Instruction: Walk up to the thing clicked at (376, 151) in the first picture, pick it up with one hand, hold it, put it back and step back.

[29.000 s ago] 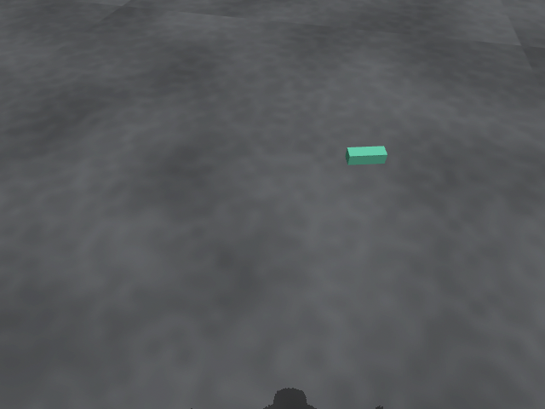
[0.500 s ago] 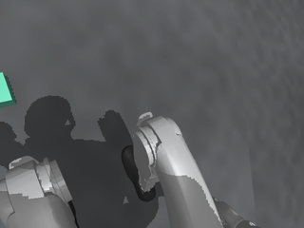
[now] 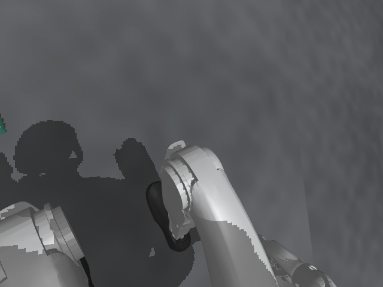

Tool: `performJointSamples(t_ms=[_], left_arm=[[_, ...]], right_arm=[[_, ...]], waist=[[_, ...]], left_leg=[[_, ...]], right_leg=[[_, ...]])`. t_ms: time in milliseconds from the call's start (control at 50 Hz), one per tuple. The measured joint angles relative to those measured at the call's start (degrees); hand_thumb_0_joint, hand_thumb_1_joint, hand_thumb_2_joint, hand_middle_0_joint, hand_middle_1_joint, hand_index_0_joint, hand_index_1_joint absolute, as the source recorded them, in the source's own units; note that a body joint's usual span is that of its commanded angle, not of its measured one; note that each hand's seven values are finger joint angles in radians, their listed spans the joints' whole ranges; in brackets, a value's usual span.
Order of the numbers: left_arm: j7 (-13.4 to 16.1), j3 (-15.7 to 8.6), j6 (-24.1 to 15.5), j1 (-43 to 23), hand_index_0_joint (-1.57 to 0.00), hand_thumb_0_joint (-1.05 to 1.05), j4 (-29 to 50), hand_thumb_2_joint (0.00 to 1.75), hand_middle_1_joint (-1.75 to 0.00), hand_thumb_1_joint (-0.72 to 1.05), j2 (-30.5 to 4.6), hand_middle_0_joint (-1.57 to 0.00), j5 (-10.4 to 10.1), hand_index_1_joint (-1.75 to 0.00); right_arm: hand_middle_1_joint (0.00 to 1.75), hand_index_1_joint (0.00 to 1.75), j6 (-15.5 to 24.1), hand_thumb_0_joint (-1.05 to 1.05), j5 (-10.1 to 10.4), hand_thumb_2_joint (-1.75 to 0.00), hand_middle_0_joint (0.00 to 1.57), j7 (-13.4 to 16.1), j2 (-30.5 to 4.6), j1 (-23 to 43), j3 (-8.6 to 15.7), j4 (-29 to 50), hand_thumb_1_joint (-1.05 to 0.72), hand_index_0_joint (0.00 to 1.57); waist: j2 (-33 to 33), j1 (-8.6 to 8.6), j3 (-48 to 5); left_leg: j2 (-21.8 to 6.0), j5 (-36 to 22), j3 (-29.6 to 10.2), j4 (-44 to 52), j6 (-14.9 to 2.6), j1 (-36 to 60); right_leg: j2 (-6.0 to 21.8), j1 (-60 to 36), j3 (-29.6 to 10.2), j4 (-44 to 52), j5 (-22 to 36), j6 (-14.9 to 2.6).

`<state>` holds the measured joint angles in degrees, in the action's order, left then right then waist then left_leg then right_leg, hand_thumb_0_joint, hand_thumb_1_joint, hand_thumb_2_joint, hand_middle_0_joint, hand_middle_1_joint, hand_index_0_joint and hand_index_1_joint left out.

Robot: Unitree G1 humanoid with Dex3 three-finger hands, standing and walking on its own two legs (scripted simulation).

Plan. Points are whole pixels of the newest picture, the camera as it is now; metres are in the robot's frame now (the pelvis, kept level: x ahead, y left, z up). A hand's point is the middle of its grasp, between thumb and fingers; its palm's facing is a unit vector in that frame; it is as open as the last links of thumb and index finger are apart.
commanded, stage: close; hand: left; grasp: from above
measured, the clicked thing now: out of the picture +0.47 +0.31 -0.27
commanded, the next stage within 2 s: settle in 1.26 s
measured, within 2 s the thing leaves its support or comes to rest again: leaves its support in 1.70 s
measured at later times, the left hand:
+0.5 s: hand out of the picture +0.45 +0.30 -0.24, palm faces -0.45 -0.08 -0.89, open 10.6 cm
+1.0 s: hand out of the picture +0.46 +0.31 -0.25, palm faces -0.46 -0.11 -0.88, open 10.3 cm
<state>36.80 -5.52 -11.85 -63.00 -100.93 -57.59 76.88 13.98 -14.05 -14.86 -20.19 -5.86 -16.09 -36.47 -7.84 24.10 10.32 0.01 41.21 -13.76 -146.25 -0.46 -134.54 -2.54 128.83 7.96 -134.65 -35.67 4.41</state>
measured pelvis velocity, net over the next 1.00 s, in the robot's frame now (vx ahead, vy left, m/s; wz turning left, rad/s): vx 0.00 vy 0.00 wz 0.00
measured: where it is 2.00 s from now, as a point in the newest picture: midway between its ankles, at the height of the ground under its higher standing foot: (131, 257)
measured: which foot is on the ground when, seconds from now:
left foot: down 0.00-1.00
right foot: down 0.00-1.00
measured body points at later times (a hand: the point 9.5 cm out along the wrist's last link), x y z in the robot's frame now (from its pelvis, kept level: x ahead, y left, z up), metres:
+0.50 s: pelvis +0.00 +0.00 +0.00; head +0.27 +0.13 +0.33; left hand +0.47 +0.31 -0.19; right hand +0.04 -0.26 -0.05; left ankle +0.06 +0.12 -0.27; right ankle +0.13 -0.13 -0.27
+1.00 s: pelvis +0.00 +0.00 +0.01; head +0.28 +0.12 +0.33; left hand +0.48 +0.31 -0.19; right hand +0.05 -0.26 -0.04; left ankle +0.06 +0.12 -0.27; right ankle +0.13 -0.13 -0.27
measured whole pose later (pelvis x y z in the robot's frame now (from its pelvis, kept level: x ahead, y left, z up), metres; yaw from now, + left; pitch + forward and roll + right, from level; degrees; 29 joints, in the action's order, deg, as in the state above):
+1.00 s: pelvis +0.00 +0.00 +0.01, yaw +0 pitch +28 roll -14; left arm 33.6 -5.6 -14.9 -62.0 -98.3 -59.1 77.2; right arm 11.9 -13.6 -13.2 -21.0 -7.4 -16.7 -34.6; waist -7.6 23.8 11.3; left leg 0.0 41.1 -14.3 -145.3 0.1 -133.4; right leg -2.4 127.8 8.5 -133.7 -35.4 4.0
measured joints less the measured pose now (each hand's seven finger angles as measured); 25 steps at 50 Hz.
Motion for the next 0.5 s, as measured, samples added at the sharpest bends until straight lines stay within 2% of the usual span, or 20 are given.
performJointSamples(t_ms=[100, 260, 400, 500], left_arm=[[-3.15, -1.02, -0.62, 0.58, -0.29, 0.0, 1.92, 0.81, -0.97, -0.19, -1.13, -0.26, -0.98, -0.93], [-6.07, 0.79, -3.88, 1.65, -0.33, 0.0, 4.21, 0.78, -0.95, -0.13, -1.56, -0.3, -1.32, -0.91], [-4.22, 0.86, -6.47, 2.62, -0.39, 0.0, 4.72, 0.77, -0.94, -0.06, -1.29, -0.35, 0.83, -0.89], [-1.81, 2.45, -5.85, 1.93, -0.41, 0.0, 3.22, 0.75, -0.91, -0.02, -0.88, -0.38, 1.8, -0.86]], right_arm=[[0.3, 0.3, -0.52, 0.0, 0.17, -0.9, 0.2, 0.08, -0.24, -0.79, 0.14, -0.05, -0.9, 0.21], [0.3, 0.3, -2.76, 0.0, 0.17, -0.9, 0.2, 0.42, -0.01, -1.41, -0.74, 0.25, -0.91, 0.2], [0.3, 0.3, -3.78, 0.0, -0.2, -0.9, 0.2, 1.0, 0.38, -1.67, -0.94, 0.88, -0.9, 0.2], [0.3, 0.3, -3.46, 0.0, -0.45, -0.9, 0.2, 1.37, 0.4, -1.4, -0.88, 0.4, -0.9, 0.21]], waist=[[0.25, -0.36, 0.49], [0.42, -1.23, 1.2], [0.07, -1.47, 0.9], [-0.13, -1.21, 0.1]], left_leg=[[0.21, 0.53, -0.37, -0.17, 0.48, 0.14], [0.52, 0.98, -1.26, -0.23, 1.11, 1.13], [0.36, 0.39, -1.5, -0.08, 1.09, 1.27], [0.13, 0.02, -1.17, 0.28, 0.8, 1.19]], right_leg=[[0.19, -0.04, 0.28, -0.25, -0.52, -0.26], [0.39, -1.05, 0.98, -0.17, -0.9, -0.33], [0.16, -1.22, 1.22, 0.24, -0.09, -0.52], [0.0, -1.11, 0.98, 0.61, 0.32, -0.42]])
